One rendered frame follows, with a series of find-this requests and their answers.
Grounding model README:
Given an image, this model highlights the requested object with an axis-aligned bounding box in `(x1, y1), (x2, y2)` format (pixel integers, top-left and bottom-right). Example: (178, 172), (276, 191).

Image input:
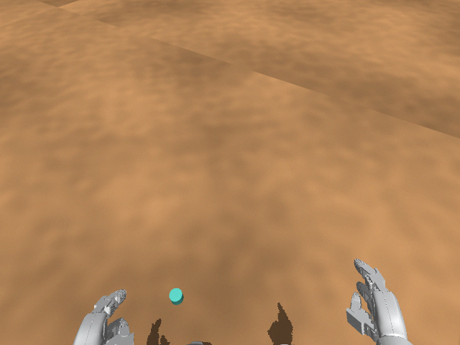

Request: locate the left robot hand
(73, 289), (134, 345)

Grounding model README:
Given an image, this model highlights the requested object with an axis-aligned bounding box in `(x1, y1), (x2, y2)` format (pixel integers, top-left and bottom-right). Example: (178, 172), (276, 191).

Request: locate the tin
(169, 288), (183, 305)

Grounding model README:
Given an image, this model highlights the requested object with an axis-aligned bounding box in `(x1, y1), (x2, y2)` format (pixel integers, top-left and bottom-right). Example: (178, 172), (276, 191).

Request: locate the right robot hand
(346, 259), (408, 343)

